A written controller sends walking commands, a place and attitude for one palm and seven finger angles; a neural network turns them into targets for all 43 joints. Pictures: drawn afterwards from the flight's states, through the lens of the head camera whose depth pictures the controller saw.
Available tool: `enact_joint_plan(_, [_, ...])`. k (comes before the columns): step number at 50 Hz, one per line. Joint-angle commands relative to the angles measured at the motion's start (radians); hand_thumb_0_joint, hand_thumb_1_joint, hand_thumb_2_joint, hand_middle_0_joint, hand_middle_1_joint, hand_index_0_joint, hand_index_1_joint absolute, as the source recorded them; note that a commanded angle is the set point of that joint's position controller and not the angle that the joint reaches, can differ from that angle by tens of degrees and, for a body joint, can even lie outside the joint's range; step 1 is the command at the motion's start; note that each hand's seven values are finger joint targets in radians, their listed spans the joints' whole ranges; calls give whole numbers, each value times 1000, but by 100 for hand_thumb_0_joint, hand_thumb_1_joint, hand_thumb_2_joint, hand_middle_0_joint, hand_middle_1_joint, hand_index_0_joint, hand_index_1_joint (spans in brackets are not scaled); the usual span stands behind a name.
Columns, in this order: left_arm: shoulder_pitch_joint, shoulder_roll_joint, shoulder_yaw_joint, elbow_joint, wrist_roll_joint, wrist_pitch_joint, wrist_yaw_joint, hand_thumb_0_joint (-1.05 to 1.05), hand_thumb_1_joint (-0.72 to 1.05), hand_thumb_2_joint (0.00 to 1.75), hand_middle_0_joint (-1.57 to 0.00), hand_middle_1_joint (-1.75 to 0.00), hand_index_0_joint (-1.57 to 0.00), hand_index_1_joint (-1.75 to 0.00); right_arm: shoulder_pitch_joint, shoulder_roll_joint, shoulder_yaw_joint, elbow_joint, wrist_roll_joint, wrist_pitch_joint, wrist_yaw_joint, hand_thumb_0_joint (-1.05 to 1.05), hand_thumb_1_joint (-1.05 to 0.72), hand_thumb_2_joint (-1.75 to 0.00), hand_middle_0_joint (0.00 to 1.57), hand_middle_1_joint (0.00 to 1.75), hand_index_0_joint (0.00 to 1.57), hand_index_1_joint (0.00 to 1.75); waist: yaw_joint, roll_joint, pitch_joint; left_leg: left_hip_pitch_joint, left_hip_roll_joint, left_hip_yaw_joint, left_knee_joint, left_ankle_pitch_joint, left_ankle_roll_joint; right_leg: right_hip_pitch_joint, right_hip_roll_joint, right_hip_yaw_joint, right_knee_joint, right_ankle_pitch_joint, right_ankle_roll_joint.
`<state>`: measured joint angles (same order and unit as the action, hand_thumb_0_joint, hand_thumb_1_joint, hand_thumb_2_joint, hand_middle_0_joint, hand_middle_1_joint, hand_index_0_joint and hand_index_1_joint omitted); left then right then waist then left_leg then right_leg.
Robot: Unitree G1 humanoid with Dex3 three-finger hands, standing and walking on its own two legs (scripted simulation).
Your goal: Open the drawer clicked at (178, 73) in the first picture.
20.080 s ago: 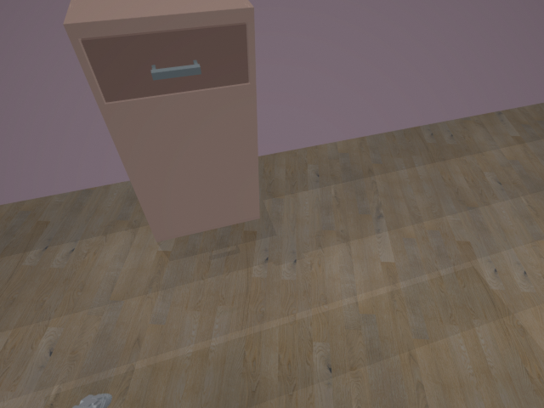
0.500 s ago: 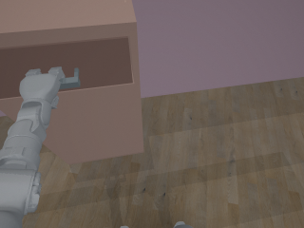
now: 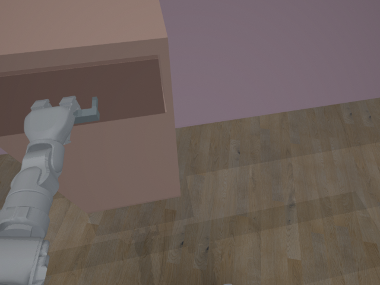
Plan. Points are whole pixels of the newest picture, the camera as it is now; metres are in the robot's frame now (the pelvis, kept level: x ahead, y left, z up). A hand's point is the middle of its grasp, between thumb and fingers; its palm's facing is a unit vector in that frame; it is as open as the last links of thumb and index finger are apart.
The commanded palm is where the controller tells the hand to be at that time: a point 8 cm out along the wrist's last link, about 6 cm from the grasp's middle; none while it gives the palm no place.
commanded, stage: pull the drawer open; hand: left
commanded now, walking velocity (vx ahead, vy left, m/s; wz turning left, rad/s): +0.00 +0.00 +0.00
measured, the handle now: (67, 111) +0.49 +0.28 +0.06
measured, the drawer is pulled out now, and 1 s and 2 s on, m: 0.01 0.07 0.28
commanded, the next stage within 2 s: none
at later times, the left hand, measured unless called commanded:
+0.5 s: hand (61, 148) +0.40 +0.28 +0.03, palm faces -0.03 +0.00 -1.00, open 5.7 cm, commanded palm +0.38 +0.28 +0.09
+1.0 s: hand (60, 166) +0.36 +0.27 +0.03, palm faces +0.02 -0.02 -1.00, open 5.9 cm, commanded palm +0.31 +0.27 +0.09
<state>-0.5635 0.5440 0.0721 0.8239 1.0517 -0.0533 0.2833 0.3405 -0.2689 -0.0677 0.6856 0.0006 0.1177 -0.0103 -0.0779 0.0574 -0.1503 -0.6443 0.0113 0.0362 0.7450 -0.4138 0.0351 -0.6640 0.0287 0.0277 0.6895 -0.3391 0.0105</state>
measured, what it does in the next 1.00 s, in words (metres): stands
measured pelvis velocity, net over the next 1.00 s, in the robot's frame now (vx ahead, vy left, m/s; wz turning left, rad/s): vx -0.01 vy -0.01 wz -0.01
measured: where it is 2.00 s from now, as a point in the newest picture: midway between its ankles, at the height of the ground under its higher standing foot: outside the picture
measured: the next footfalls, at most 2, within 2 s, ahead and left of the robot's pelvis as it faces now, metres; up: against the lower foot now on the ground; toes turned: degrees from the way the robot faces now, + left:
none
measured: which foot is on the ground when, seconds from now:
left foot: down 0.00-1.00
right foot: down 0.00-1.00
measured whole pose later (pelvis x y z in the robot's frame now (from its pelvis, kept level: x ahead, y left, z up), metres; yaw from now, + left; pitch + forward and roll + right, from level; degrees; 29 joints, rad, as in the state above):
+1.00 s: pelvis -0.01 -0.01 +0.01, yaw -1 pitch +14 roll -1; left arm -0.22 0.50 0.09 0.52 1.01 -0.02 0.31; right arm 0.32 -0.28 -0.08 0.67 0.02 0.10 -0.03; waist -0.06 0.06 -0.13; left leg -0.53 0.02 0.05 0.68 -0.39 0.02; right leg -0.57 0.04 0.04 0.66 -0.32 0.00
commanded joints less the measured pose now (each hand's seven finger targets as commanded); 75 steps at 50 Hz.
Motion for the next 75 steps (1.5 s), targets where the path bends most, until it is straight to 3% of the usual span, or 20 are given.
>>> enact_joint_plan(1, [-158,272,88,-245,-26,28,28,0,90,90,-40,-135,-40,-135,44,-159,-53,-96,3,-32,-10,0,-90,-90,20,30,20,30,70,15,-413,267,5,-26,-44,765,2,297,19,-50,-20,511,-38])
enact_joint_plan(3, [-105,282,102,-245,-32,47,23,0,90,90,-40,-135,-40,-135,29,-159,-47,-101,8,-29,-11,0,-90,-90,20,30,20,30,76,6,-370,249,1,-22,-55,739,1,308,18,-51,-23,513,-36])
enact_joint_plan(7, [-45,263,98,-322,-34,63,17,0,90,90,-40,-135,-40,-135,8,-153,-46,-115,8,-36,-12,0,-90,-90,20,30,20,30,83,24,-370,279,3,-27,-62,788,-2,325,15,-54,-25,533,-36])
enact_joint_plan(10, [-2,212,64,-376,-39,79,12,0,90,90,-40,-135,-40,-135,-15,-149,-44,-132,10,-41,-9,0,-90,-90,20,30,20,30,80,39,-337,306,6,-32,-67,800,-6,304,17,-63,-34,512,-36])
enact_joint_plan(12, [32,234,95,-411,-39,83,12,0,90,90,-40,-135,-40,-135,-20,-148,-45,-135,5,-44,-10,0,-90,-90,20,30,20,30,92,25,-371,321,8,-31,-63,841,-5,336,13,-57,-30,551,-34])
enact_joint_plan(14, [72,223,92,-423,-40,95,10,0,90,90,-40,-135,-40,-135,-38,-145,-40,-141,7,-46,-13,0,-90,-90,20,30,20,30,93,7,-343,307,3,-28,-70,813,-6,345,13,-60,-34,555,-33])
enact_joint_plan(16, [-258,267,68,-347,-19,84,19,0,90,90,-40,-135,-40,-135,-5,-158,-36,-89,5,-43,-31,0,-90,-90,20,30,20,30,14,-4,-253,278,0,-34,-65,697,-6,255,16,-65,-45,477,-33])
enact_joint_plan(19, [-256,282,79,-260,14,79,22,0,90,90,-40,-135,-40,-135,2,-151,-36,-83,-1,-42,-37,0,-90,-90,20,30,20,30,50,31,-303,290,-11,-28,-64,704,-11,258,16,-66,-29,460,-42])
enact_joint_plan(22, [-330,278,60,-232,19,69,21,0,90,90,-40,-135,-40,-135,14,-143,-38,-69,-5,-35,-41,0,-90,-90,20,30,20,30,43,65,-357,313,-16,-25,-48,733,-13,265,11,-59,-22,494,-42])
enact_joint_plan(27, [-390,263,42,-160,10,24,16,0,90,90,-40,-135,-40,-135,15,-140,-36,-68,-4,-32,-49,0,-90,-90,20,30,20,30,31,7,-353,259,-28,-21,-50,613,-2,276,9,-52,-27,469,-40])
enact_joint_plan(31, [-421,315,77,-112,12,-21,17,0,90,90,-40,-135,-40,-135,18,-143,-33,-66,-6,-32,-57,0,-90,-90,20,30,20,30,37,-28,-350,186,-39,-11,-57,509,5,310,4,-39,-28,464,-39])
enact_joint_plan(32, [-340,308,87,-85,9,-27,15,0,90,90,-40,-135,-40,-135,17,-140,-34,-73,-4,-32,-55,0,-90,-90,20,30,20,30,60,-38,-360,174,-42,-8,-58,501,7,328,5,-36,-24,462,-39])
enact_joint_plan(38, [-114,293,117,-205,-8,-66,28,0,90,90,-40,-135,-40,-135,-20,-132,-43,-114,4,-40,-40,0,-90,-90,20,30,20,30,111,2,-391,160,-36,6,-76,504,10,383,6,-19,-23,499,-43])
enact_joint_plan(41, [40,277,140,-297,-30,-49,41,0,90,90,-40,-135,-40,-135,-44,-133,-48,-134,11,-48,-31,0,-90,-90,20,30,20,30,123,-28,-390,148,-33,8,-88,523,13,426,5,-13,-28,525,-44])
enact_joint_plan(44, [109,233,114,-429,-46,-19,55,0,90,90,-40,-135,-40,-135,-65,-136,-53,-152,18,-65,-25,0,-90,-90,20,30,20,30,116,21,-354,209,-22,4,-101,545,8,383,12,-29,-42,477,-42])
enact_joint_plan(46, [210,237,143,-489,-62,11,66,0,90,90,-40,-135,-40,-135,-84,-140,-53,-157,16,-70,-20,0,-90,-90,20,30,20,30,125,7,-360,237,-15,-3,-103,608,5,396,13,-34,-44,492,-42])
enact_joint_plan(53, [332,150,82,-630,-75,113,72,0,90,90,-40,-135,-40,-135,-145,-136,-38,-169,20,-97,-22,0,-90,-90,20,30,20,30,110,21,-242,292,-7,-20,-135,591,-9,349,14,-61,-68,409,-40])
enact_joint_plan(58, [449,111,65,-730,-77,153,61,0,90,90,-40,-135,-40,-135,-190,-120,-22,-187,14,-105,-21,0,-90,-90,20,30,20,30,130,19,-227,341,-4,-30,-145,642,-20,369,10,-70,-71,419,-41])
enact_joint_plan(65, [593,86,66,-840,-69,166,38,0,90,90,-40,-135,-40,-135,-256,-100,-1,-204,2,-104,-19,0,-90,-90,20,30,20,30,153,-24,-189,366,-9,-29,-151,674,-26,404,5,-66,-79,474,-40])
enact_joint_plan(75, [892,45,82,-1033,-69,143,49,0,90,90,-40,-135,-40,-135,-325,-72,19,-221,-9,-108,-2,0,-90,-90,20,30,20,30,191,15,-174,399,-15,-20,-146,732,-37,446,-3,-47,-74,581,-43])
